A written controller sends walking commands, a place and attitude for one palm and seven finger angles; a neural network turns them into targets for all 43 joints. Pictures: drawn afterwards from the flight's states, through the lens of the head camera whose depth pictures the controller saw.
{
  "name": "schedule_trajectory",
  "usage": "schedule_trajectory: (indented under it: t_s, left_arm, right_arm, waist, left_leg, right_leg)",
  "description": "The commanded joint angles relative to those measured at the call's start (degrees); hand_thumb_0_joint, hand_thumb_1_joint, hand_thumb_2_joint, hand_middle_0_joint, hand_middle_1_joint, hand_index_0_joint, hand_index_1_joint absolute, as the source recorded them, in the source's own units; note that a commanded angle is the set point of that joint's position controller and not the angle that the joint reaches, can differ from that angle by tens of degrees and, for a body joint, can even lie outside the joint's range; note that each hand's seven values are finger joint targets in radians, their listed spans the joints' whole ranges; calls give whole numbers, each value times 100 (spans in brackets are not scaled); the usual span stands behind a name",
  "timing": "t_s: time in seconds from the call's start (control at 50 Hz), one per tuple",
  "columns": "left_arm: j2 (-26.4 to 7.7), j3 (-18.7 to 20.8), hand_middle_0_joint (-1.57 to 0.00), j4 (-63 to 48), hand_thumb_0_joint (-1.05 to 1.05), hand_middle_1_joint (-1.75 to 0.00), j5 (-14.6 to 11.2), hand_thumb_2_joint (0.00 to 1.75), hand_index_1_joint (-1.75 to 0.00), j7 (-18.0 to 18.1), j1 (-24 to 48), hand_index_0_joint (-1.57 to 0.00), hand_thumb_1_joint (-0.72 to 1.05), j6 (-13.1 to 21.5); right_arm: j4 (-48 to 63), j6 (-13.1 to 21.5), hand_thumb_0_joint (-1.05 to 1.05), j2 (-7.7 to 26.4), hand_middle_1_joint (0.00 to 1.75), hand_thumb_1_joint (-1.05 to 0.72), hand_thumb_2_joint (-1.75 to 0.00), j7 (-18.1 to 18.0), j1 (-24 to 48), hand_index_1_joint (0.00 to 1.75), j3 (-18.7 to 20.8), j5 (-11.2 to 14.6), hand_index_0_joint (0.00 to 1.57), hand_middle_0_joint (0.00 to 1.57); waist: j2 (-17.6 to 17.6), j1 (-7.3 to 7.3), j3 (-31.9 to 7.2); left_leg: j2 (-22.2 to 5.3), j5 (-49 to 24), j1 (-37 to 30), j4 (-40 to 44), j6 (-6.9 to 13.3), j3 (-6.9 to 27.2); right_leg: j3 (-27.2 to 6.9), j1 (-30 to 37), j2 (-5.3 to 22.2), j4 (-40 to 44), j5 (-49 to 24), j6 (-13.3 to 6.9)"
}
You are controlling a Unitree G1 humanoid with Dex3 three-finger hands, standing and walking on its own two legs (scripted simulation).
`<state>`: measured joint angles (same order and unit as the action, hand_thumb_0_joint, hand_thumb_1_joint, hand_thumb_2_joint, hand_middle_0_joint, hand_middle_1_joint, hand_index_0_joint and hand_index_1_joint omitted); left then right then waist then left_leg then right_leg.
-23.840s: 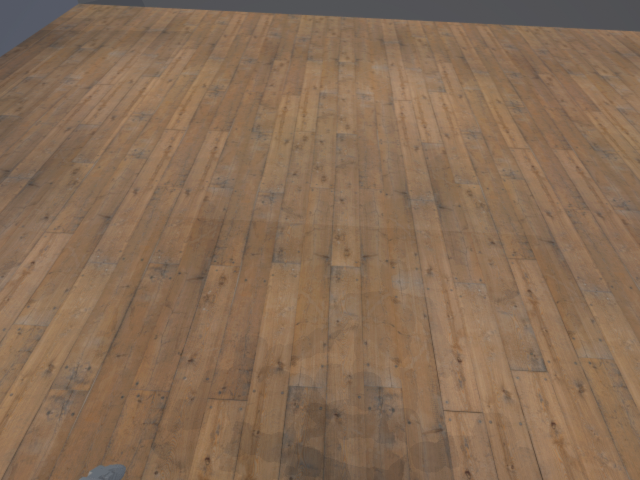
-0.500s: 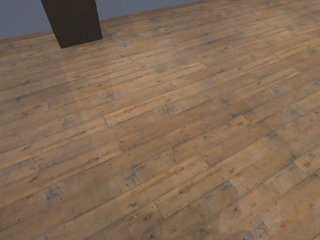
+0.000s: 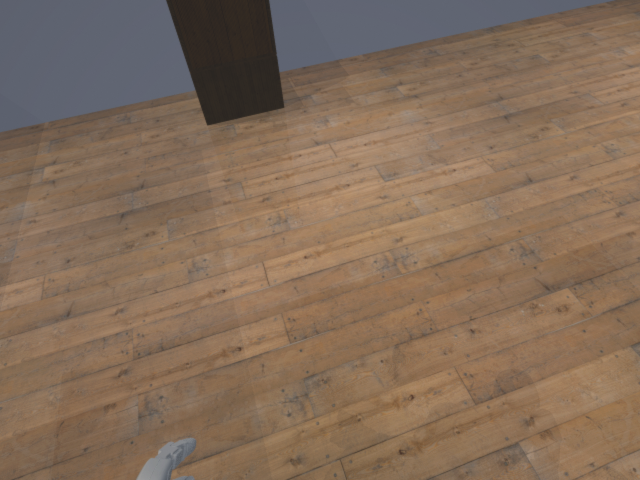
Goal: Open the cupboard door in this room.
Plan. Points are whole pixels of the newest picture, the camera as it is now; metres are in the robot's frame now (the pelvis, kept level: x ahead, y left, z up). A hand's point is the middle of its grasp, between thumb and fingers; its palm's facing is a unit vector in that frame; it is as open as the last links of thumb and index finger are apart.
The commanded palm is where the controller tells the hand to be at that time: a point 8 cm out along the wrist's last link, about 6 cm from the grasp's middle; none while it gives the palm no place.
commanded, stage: turn or walk to find it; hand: left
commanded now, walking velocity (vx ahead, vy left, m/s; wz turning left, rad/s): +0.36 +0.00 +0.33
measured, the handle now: out of the picture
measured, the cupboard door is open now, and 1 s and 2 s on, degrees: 0 0 0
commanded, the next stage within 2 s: stand and wait in 1.64 s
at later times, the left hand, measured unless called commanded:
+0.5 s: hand out of the picture +0.04 +0.17 -0.17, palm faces +0.28 -0.95 -0.12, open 7.4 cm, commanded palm none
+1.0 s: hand (211, 252) +0.55 +0.26 -0.15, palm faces +0.08 -0.98 -0.20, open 7.4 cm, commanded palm none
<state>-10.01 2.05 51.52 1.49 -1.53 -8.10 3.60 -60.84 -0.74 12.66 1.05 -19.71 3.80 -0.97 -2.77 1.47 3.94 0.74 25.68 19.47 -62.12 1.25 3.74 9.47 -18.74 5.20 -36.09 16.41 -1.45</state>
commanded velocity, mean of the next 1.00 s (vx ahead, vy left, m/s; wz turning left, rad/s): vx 0.38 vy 0.00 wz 0.12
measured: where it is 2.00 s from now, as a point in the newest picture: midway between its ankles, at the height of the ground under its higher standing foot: (298, 300)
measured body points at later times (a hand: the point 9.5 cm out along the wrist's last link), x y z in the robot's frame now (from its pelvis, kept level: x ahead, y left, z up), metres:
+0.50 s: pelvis +0.20 +0.06 -0.01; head +0.24 +0.08 +0.44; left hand +0.03 +0.22 -0.16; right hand +0.38 -0.13 -0.14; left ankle +0.25 +0.14 -0.73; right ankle +0.06 -0.10 -0.66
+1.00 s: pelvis +0.42 +0.06 +0.00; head +0.45 +0.06 +0.45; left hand +0.54 +0.31 -0.13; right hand +0.34 -0.16 -0.15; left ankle +0.25 +0.14 -0.73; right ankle +0.55 -0.04 -0.72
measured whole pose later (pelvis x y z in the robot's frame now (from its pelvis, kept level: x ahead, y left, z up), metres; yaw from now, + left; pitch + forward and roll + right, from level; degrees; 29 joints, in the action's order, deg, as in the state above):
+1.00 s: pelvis +0.42 +0.06 +0.00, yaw +9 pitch +0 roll +1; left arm -11.3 2.7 54.5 1.5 -1.8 -1.6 1.1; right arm -65.6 3.4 7.8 -0.6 -26.6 2.4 -1.2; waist 0.2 4.1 4.6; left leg -0.5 24.7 -4.3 -21.5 0.2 -7.2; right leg 6.8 -26.0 5.0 -33.5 9.8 -0.1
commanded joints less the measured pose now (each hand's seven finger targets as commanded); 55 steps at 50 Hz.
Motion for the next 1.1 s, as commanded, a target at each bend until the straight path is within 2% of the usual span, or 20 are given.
schedule_trajectory:
  t_s: [0.0,0.08,0.18,0.3,0.34,0.38,0.4,0.42,0.44,0.48,0.54,0.6,0.74,0.88,0.92,0.96,0.98,1.0,1.02,1.08]
  left_arm:
    - [-770,212,-20,95,0,-30,-12,90,-30,177,-706,-20,90,109]
    - [-542,185,-20,423,0,-30,24,90,-30,215,-1157,-20,90,201]
    - [-506,100,-20,782,0,-30,18,90,-30,254,-1732,-20,90,249]
    - [-646,41,-20,1163,0,-30,12,90,-30,280,-2200,-20,90,155]
    - [-747,66,-20,1245,0,-30,6,90,-30,280,-2162,-20,90,120]
    - [-929,77,-20,1195,0,-30,-58,90,-30,271,-1852,-20,90,108]
    - [-767,74,-20,1094,0,-30,-92,90,-30,219,-1887,-20,90,109]
    - [-389,31,-20,939,0,-30,-135,90,-30,148,-2022,-20,90,112]
    - [-484,5,-20,734,0,-30,-119,90,-30,191,-1572,-20,90,70]
    - [-352,48,-20,786,0,-30,-86,90,-30,175,-1121,-20,90,26]
    - [-161,71,-20,989,0,-30,14,90,-30,115,-1428,-20,90,-112]
    - [-56,115,-20,858,0,-30,50,90,-30,108,-1412,-20,90,-246]
    - [-314,171,-20,268,0,-30,9,90,-30,9,17,-20,90,-287]
    - [-277,94,-20,-193,0,-30,-26,90,-30,-43,1138,-20,90,-178]
    - [-349,103,-20,-139,0,-30,-31,90,-30,-32,862,-20,90,-132]
    - [-574,166,-20,283,0,-30,-11,90,-30,4,-479,-20,90,-43]
    - [-992,266,-20,598,0,-30,35,90,-30,60,-1483,-20,90,31]
    - [-1620,434,-20,865,0,-30,30,90,-30,148,-2326,-20,90,52]
    - [-1772,455,-20,888,0,-30,-84,90,-30,142,-2120,-20,90,36]
    - [-940,278,-20,580,0,-30,-82,90,-30,183,-775,-20,90,36]
  right_arm:
    - [554,157,0,194,30,-90,-90,95,406,30,115,-66,20,20]
    - [499,72,0,57,30,-90,-90,121,420,30,98,-78,20,20]
    - [694,97,0,-50,30,-90,-90,160,1205,30,7,-75,20,20]
    - [877,202,0,-124,30,-90,-90,188,2057,30,-150,-52,20,20]
    - [816,257,0,-19,30,-90,-90,135,1796,30,-118,-55,20,20]
    - [458,341,0,242,30,-90,-90,42,489,30,-26,-90,20,20]
    - [229,371,0,796,30,-90,-90,-37,-403,30,116,-123,20,20]
    - [77,382,0,1396,30,-90,-90,-111,-876,30,276,-94,20,20]
    - [70,345,0,1536,30,-90,-90,-147,-845,30,290,21,20,20]
    - [288,406,0,975,30,-90,-90,-188,49,30,187,28,20,20]
    - [230,537,0,373,30,-90,-90,-189,377,30,3,2,20,20]
    - [303,577,0,197,30,-90,-90,-183,329,30,48,2,20,20]
    - [118,625,0,315,30,-90,-90,-220,-212,30,62,25,20,20]
    - [-146,572,0,416,30,-90,-90,-255,-799,30,58,-59,20,20]
    - [-195,546,0,515,30,-90,-90,-258,-751,30,68,-61,20,20]
    - [-226,531,0,573,30,-90,-90,-245,-616,30,63,-7,20,20]
    - [-173,558,0,473,30,-90,-90,-193,-544,30,58,54,20,20]
    - [4,598,0,112,30,-90,-90,-165,-691,30,-10,118,20,20]
    - [39,536,0,222,30,-90,-90,-185,-609,30,-5,135,20,20]
    - [116,384,0,7,30,-90,-90,-111,121,30,15,9,20,20]
  waist:
    - [960,-174,42]
    - [1067,-136,106]
    - [820,-291,327]
    - [990,-533,383]
    - [1014,-374,181]
    - [893,308,-589]
    - [100,665,-1326]
    - [-1183,640,-1636]
    - [-617,607,-1597]
    - [-210,309,-555]
    - [-74,-155,-102]
    - [-214,-289,12]
    - [-228,-108,371]
    - [-242,210,361]
    - [-258,51,109]
    - [-71,-582,-546]
    - [397,-985,-1199]
    - [1717,-1083,-1888]
    - [1564,-913,-1883]
    - [595,-438,-223]
  left_leg:
    - [-594,-1288,1662,-1217,-57,-18]
    - [-637,-1725,1931,-808,-205,-246]
    - [-739,-1820,2265,220,-229,-540]
    - [-511,-1497,1469,2148,8,-1082]
    - [-333,-1115,801,2475,167,-1242]
    - [14,-1498,-1162,3231,336,-1388]
    - [-739,-1809,-2799,3429,547,-411]
    - [-2281,-2737,-3939,3808,1138,1903]
    - [-2632,-2494,-3563,4216,1335,2139]
    - [-2380,-1759,-2114,4632,1168,1497]
    - [-1738,-2103,-897,4953,809,439]
    - [-1528,-1964,-666,5233,854,93]
    - [-1532,-2700,-1486,5340,876,-11]
    - [-1611,-4039,-2326,4796,793,-175]
    - [-1568,-5048,-2360,4326,698,-291]
    - [-1271,-5667,-1921,2894,421,-513]
    - [-993,-4537,-778,1500,215,-708]
    - [-86,-592,876,-371,-14,-947]
    - [-98,599,1171,-1422,25,-358]
    - [-803,-628,1502,-1409,0,-139]
  right_leg:
    - [-1446,765,1556,2595,782,-5]
    - [-571,1042,1333,2631,-428,-81]
    - [-149,1639,1347,2588,-1764,-256]
    - [88,2213,1404,2294,-2977,-377]
    - [147,2313,1487,1714,-3875,-402]
    - [574,1735,1223,-108,-4455,-137]
    - [631,585,820,-1566,-2822,98]
    - [346,-1230,-21,-3267,1310,283]
    - [-326,-1631,60,-3929,1743,219]
    - [-751,-1902,461,-4063,876,221]
    - [-744,-1170,569,-3399,303,281]
    - [-684,-1377,532,-3131,-288,405]
    - [-675,-2232,516,-2095,-988,516]
    - [-394,-1787,161,-321,-674,250]
    - [-194,-982,-94,169,-379,93]
    - [-7,906,-369,797,-952,-28]
    - [-710,2649,337,780,-1459,-279]
    - [-2943,4017,2005,1044,-2605,-873]
    - [-3457,3544,2400,1509,-2282,-1194]
    - [-2301,1277,1759,2156,-429,-753]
